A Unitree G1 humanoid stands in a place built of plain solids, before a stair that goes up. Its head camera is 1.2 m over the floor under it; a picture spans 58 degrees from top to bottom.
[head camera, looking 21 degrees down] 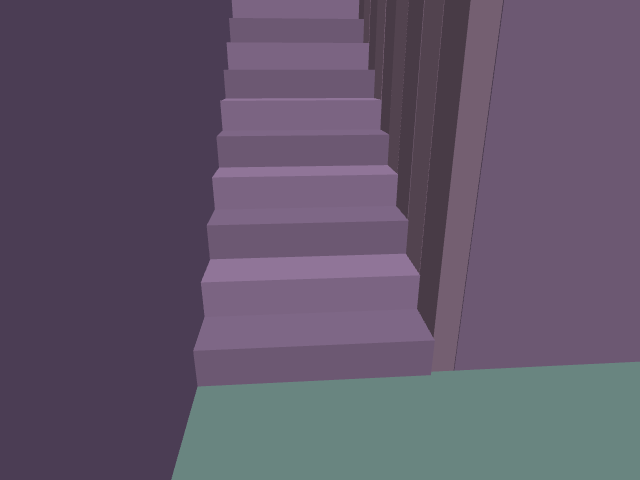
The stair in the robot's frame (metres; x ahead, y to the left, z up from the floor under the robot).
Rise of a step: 0.18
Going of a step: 0.26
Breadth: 0.98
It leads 4 degrees to the left of straight ahead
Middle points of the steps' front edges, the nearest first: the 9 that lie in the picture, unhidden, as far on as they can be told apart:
1.48 0.01 0.18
1.73 0.03 0.35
1.99 0.05 0.53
2.24 0.07 0.70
2.50 0.09 0.88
2.75 0.11 1.05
3.01 0.13 1.23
3.26 0.15 1.40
3.51 0.17 1.58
